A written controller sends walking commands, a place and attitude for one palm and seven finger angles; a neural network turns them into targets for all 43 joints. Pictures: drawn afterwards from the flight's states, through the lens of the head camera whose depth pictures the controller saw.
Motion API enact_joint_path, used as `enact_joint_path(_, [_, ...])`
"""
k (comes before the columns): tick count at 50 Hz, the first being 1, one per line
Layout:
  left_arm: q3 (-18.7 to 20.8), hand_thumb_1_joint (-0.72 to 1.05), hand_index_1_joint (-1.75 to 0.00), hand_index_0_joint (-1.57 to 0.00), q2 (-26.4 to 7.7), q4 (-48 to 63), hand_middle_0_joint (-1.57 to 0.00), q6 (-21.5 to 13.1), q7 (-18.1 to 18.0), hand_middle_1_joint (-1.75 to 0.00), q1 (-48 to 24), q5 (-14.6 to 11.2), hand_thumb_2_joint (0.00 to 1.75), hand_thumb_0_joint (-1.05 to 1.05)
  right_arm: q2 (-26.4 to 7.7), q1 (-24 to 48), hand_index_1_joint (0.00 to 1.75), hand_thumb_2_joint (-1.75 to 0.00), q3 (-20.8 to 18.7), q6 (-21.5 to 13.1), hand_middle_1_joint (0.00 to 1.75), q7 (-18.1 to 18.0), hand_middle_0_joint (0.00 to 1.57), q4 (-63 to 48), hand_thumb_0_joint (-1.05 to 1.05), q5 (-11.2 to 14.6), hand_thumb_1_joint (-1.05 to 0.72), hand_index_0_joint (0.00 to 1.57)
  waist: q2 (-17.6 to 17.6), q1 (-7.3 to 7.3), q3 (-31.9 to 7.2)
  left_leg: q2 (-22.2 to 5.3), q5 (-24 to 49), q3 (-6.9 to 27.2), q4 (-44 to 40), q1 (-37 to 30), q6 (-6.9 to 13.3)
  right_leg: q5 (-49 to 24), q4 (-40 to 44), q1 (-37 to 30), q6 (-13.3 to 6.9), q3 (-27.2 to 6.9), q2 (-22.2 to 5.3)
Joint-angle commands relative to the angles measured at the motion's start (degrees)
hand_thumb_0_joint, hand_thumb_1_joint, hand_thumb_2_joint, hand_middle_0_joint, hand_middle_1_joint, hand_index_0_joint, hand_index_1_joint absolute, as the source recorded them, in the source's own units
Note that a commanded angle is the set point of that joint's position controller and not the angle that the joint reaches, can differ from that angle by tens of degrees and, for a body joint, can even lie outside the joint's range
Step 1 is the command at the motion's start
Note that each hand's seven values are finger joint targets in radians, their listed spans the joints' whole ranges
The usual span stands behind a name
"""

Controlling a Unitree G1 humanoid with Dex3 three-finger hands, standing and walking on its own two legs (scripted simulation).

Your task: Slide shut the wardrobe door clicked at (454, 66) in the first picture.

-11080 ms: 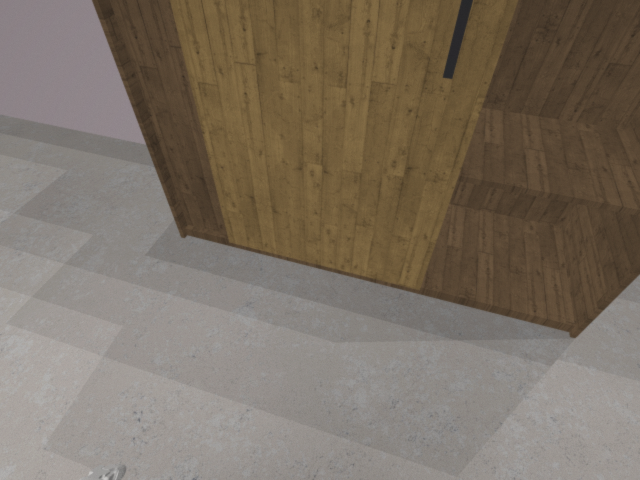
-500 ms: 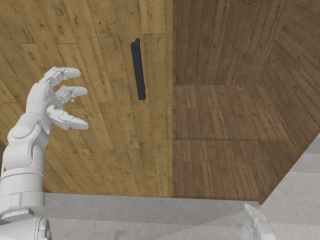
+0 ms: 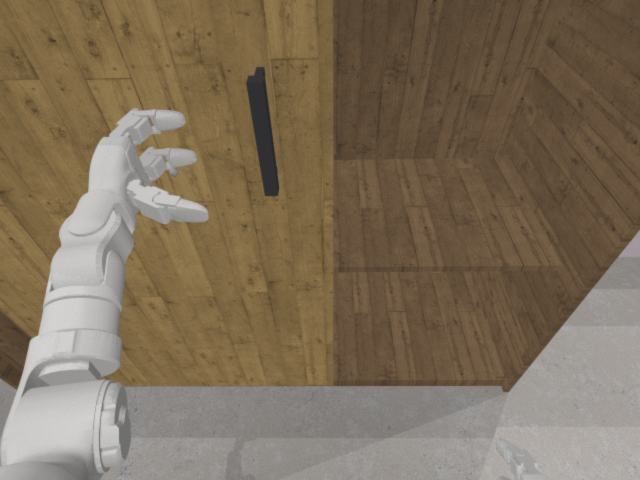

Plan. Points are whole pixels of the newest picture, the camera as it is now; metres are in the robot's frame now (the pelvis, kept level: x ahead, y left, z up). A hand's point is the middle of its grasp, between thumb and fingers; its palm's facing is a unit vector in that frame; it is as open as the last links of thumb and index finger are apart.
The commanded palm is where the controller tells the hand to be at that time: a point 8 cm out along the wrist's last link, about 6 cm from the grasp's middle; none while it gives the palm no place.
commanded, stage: move the hooked fingers beside the handle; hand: left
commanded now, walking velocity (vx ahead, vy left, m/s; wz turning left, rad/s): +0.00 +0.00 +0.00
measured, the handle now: (266, 135) +0.52 +0.09 +0.19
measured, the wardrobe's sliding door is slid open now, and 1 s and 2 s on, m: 0.54 0.54 0.54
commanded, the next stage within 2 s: feel for the door with the fingertips in 1.18 s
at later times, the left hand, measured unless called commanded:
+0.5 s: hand (213, 145) +0.47 +0.15 +0.20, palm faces +0.04 -1.00 +0.00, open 14.0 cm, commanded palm +0.44 +0.21 +0.19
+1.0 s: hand (215, 150) +0.47 +0.15 +0.20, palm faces +0.03 -1.00 +0.01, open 13.8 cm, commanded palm +0.45 +0.21 +0.19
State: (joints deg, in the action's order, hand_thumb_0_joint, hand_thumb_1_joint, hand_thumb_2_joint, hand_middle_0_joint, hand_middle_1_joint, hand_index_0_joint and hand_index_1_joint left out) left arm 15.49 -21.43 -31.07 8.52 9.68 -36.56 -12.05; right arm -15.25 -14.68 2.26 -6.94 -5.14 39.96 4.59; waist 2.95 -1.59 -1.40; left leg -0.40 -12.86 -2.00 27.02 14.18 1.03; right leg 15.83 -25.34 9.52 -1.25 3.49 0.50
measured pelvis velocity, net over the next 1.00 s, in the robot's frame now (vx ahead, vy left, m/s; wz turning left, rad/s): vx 0.00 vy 0.00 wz -0.03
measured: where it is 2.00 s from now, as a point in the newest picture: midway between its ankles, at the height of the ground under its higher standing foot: outside the picture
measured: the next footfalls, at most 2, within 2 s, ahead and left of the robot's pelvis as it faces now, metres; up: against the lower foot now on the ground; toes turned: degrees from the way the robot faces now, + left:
none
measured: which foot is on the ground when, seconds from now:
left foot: down 0.00-1.00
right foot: down 0.00-1.00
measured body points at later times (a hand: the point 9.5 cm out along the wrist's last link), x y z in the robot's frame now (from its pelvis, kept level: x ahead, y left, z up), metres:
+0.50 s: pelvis +0.00 +0.00 +0.00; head +0.01 -0.02 +0.45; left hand +0.46 +0.21 +0.21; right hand +0.05 -0.27 -0.12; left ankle +0.02 +0.11 -0.74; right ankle -0.03 -0.10 -0.74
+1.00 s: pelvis +0.00 +0.00 +0.00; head +0.02 -0.01 +0.45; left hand +0.47 +0.21 +0.20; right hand +0.07 -0.27 -0.12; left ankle +0.02 +0.11 -0.74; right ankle -0.03 -0.10 -0.74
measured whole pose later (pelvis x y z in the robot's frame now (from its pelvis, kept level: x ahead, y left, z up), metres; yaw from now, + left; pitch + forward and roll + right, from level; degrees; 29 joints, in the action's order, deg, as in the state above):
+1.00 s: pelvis +0.00 +0.00 +0.00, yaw -2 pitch +4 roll -1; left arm 17.9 -21.7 -55.0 -2.4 7.5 -50.9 -7.8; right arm -15.2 -19.2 1.0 -6.9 -3.6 41.6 3.4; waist 2.6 -4.6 -2.4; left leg -1.4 -13.6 -3.3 28.6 18.7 1.0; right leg 15.7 -26.5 14.5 -1.3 2.1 1.4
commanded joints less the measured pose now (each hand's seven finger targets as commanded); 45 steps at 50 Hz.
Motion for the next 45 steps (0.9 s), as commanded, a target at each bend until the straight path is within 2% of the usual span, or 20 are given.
enact_joint_path(1, [2.1,-0.50,-1.20,-0.30,-11.3,9.4,-0.30,-5.2,-0.9,-1.20,-29.1,-0.5,0.30,0.00,-7.5,2.7,0.30,-0.90,-2.9,-2.9,0.30,-0.5,0.20,-6.6,0.00,-0.3,-0.90,0.20,-2.1,-0.45,-16.2,-0.3,14.1,3.3,-1.5,-12.8,1.3,-16.1,3.0,2.7,-0.2,-1.3,0.0])
enact_joint_path(4, [2.3,-0.50,-1.20,-0.30,-11.2,6.0,-0.30,-5.0,-1.8,-1.20,-31.1,0.0,0.30,0.00,-7.6,1.9,0.30,-0.90,-3.0,-2.6,0.30,-0.2,0.20,-6.1,0.00,-0.3,-0.90,0.20,-2.8,-0.66,-15.3,-0.2,14.0,2.8,-1.5,-11.3,1.4,-17.3,3.0,3.0,0.1,-1.6,0.0])
enact_joint_path(6, [3.8,-0.50,-1.20,-0.30,-13.7,2.4,-0.30,-5.5,-2.6,-1.20,-31.4,0.9,0.30,0.00,-8.0,1.1,0.30,-0.90,-3.1,-1.9,0.30,-0.2,0.20,-5.4,0.00,-0.5,-0.90,0.20,-3.6,-0.42,-14.2,-0.3,12.4,2.4,-1.7,-9.5,1.5,-15.5,3.3,2.7,0.1,-1.7,-0.2])
enact_joint_path(7, [2.2,-0.50,-1.20,-0.30,-12.2,2.5,-0.30,-6.0,-2.8,-1.20,-33.9,1.3,0.30,0.00,-7.8,0.8,0.30,-0.90,-3.0,-1.9,0.30,-0.2,0.20,-5.5,0.00,-0.4,-0.90,0.20,-3.4,-1.10,-14.1,-0.2,12.7,2.4,-1.7,-9.6,1.6,-16.2,3.2,3.3,0.2,-1.9,-0.1])
enact_joint_path(8, [1.9,-0.50,-1.20,-0.30,-11.9,3.3,-0.30,-6.9,-3.0,-1.20,-37.2,1.4,0.30,0.00,-7.7,0.5,0.30,-0.90,-3.2,-2.2,0.30,-0.1,0.20,-5.5,0.00,-0.5,-0.90,0.20,-1.5,-1.44,-15.1,-0.1,12.7,2.3,-1.4,-10.3,1.6,-16.4,3.1,3.7,0.2,-2.1,-0.1])
enact_joint_path(11, [3.9,-0.50,-1.20,-0.30,-14.5,1.5,-0.30,-9.4,-3.7,-1.20,-39.0,1.9,0.30,0.00,-7.9,-0.8,0.30,-0.90,-3.5,-2.1,0.30,0.0,0.20,-4.9,0.00,-0.9,-0.90,0.20,-2.4,-1.15,-17.5,-0.3,14.0,2.2,-1.1,-10.6,1.6,-17.2,2.7,2.0,0.1,-2.2,-0.1])
enact_joint_path(13, [2.8,-0.50,-1.20,-0.30,-12.6,-0.1,-0.30,-10.4,-3.6,-1.20,-40.1,2.1,0.30,0.00,-7.7,-1.5,0.30,-0.90,-3.5,-2.3,0.30,0.2,0.20,-4.7,0.00,-0.9,-0.90,0.20,-2.0,-1.73,-18.3,-0.2,14.9,2.0,-0.7,-11.3,1.7,-18.8,2.3,2.6,0.2,-2.4,0.1])
enact_joint_path(17, [4.4,-0.50,-1.20,-0.30,-14.8,-8.1,-0.30,-11.0,-3.4,-1.20,-40.8,3.1,0.30,0.00,-8.5,-3.8,0.30,-0.90,-3.9,-2.0,0.30,0.2,0.20,-3.5,0.00,-0.9,-0.90,0.20,-3.6,-2.08,-16.0,-0.2,12.9,1.4,-0.7,-8.1,1.8,-18.3,2.4,3.5,0.3,-2.6,0.2])
enact_joint_path(19, [1.8,-0.50,-1.20,-0.30,-12.0,-7.8,-0.30,-11.9,-3.3,-1.20,-44.7,3.2,0.30,0.00,-8.1,-4.5,0.30,-0.90,-4.0,-2.2,0.30,0.4,0.20,-3.4,0.00,-0.9,-0.90,0.20,-1.5,-2.93,-16.9,-0.1,13.2,1.4,-0.2,-9.2,1.8,-18.3,2.3,4.8,0.3,-2.7,0.2])
enact_joint_path(21, [3.3,-0.50,-1.20,-0.30,-13.1,-8.5,-0.30,-12.9,-3.2,-1.20,-41.6,2.9,0.30,0.00,-8.2,-5.3,0.30,-0.90,-4.2,-2.1,0.30,0.6,0.20,-3.6,0.00,-1.3,-0.90,0.20,-2.3,-1.81,-18.6,-0.1,14.3,1.6,-0.2,-8.9,1.6,-18.7,1.9,2.7,0.0,-2.4,0.2])
enact_joint_path(24, [4.8,-0.50,-1.20,-0.30,-14.9,-8.2,-0.30,-13.6,-2.9,-1.20,-41.0,3.1,0.30,0.00,-8.3,-5.7,0.30,-0.90,-4.4,-2.0,0.30,0.7,0.20,-3.9,0.00,-1.1,-0.90,0.20,-2.9,-1.77,-19.5,-0.1,15.7,1.2,-0.1,-8.9,1.9,-21.4,1.6,2.0,0.3,-2.7,0.5])
enact_joint_path(26, [2.6,-0.50,-1.20,-0.30,-12.2,-6.4,-0.30,-13.9,-2.5,-1.20,-41.0,2.8,0.30,0.00,-8.0,-5.7,0.30,-0.90,-4.4,-1.9,0.30,0.9,0.20,-4.2,0.00,-1.1,-0.90,0.20,-1.6,-2.00,-19.0,-0.1,15.7,1.1,-0.1,-9.5,1.9,-20.5,1.9,2.5,0.2,-2.5,0.4])
enact_joint_path(28, [3.4,-0.50,-1.20,-0.30,-13.1,-8.1,-0.30,-13.3,-2.5,-1.20,-40.9,2.7,0.30,0.00,-8.3,-5.7,0.30,-0.90,-4.4,-1.8,0.30,0.8,0.20,-3.9,0.00,-0.8,-0.90,0.20,-2.7,-2.37,-16.8,-0.2,13.5,1.2,-0.4,-8.5,2.0,-18.9,2.5,4.1,0.4,-2.6,0.8])
enact_joint_path(29, [2.3,-0.50,-1.20,-0.30,-11.8,-7.4,-0.30,-13.4,-2.5,-1.20,-42.5,2.5,0.30,0.00,-8.2,-5.8,0.30,-0.90,-4.5,-1.9,0.30,0.8,0.20,-3.9,0.00,-0.8,-0.90,0.20,-3.1,-2.85,-16.7,-0.3,13.0,1.2,-0.5,-8.7,2.0,-18.2,2.5,4.6,0.5,-2.5,0.9])
enact_joint_path(33, [2.6,-0.50,-1.20,-0.30,-12.3,-5.0,-0.30,-14.3,-3.6,-1.20,-45.6,3.0,0.30,0.00,-8.1,-5.9,0.30,-0.90,-4.4,-2.3,0.30,0.9,0.20,-3.6,0.00,-1.1,-0.90,0.20,-0.3,-3.01,-18.1,-0.3,13.0,1.6,-0.3,-10.1,1.9,-16.9,2.5,5.5,0.3,-2.7,0.8])
enact_joint_path(35, [4.2,-0.50,-1.20,-0.30,-13.8,-6.6,-0.30,-14.4,-3.9,-1.20,-44.4,3.0,0.30,0.00,-8.2,-6.1,0.30,-0.90,-4.4,-2.5,0.30,0.8,0.20,-3.3,0.00,-1.2,-0.90,0.20,-2.5,-2.69,-18.9,-0.3,13.5,1.5,0.0,-9.6,2.0,-18.1,2.1,4.3,0.4,-2.8,0.9])
enact_joint_path(36, [6.2,-0.50,-1.20,-0.30,-16.3,-7.4,-0.30,-14.8,-4.1,-1.20,-43.5,3.1,0.30,0.00,-8.5,-6.7,0.30,-0.90,-4.5,-2.3,0.30,0.7,0.20,-3.1,0.00,-1.5,-0.90,0.20,-4.1,-2.26,-19.2,-0.3,13.6,1.3,0.0,-8.6,2.1,-18.1,2.2,3.0,0.5,-2.7,0.6])
enact_joint_path(39, [3.7,-0.50,-1.20,-0.30,-13.4,-7.1,-0.30,-14.9,-3.6,-1.20,-44.0,3.7,0.30,0.00,-7.8,-6.0,0.30,-0.90,-4.3,-2.4,0.30,0.9,0.20,-3.7,0.00,-1.1,-0.90,0.20,-1.5,-2.68,-18.8,-0.2,13.8,1.2,0.1,-9.5,2.0,-18.8,1.8,4.2,0.4,-2.8,0.8])
enact_joint_path(41, [4.7,-0.50,-1.20,-0.30,-14.8,-9.7,-0.30,-14.9,-3.6,-1.20,-43.4,3.3,0.30,0.00,-8.3,-6.3,0.30,-0.90,-4.2,-2.3,0.30,0.7,0.20,-3.3,0.00,-1.3,-0.90,0.20,-4.0,-2.66,-17.0,-0.3,11.9,1.2,-0.1,-7.6,2.0,-17.0,2.3,4.2,0.5,-2.6,0.7])
enact_joint_path(45, [5.0,-0.50,-1.20,-0.30,-14.8,-9.5,-0.30,-15.1,-3.1,-1.20,-44.1,3.4,0.30,0.00,-8.1,-6.3,0.30,-0.90,-4.1,-2.7,0.30,0.8,0.20,-3.8,0.00,-1.2,-0.90,0.20,-1.8,-2.55,-18.9,-0.1,13.4,1.2,0.4,-8.8,2.0,-18.9,1.7,4.2,0.5,-2.9,0.7])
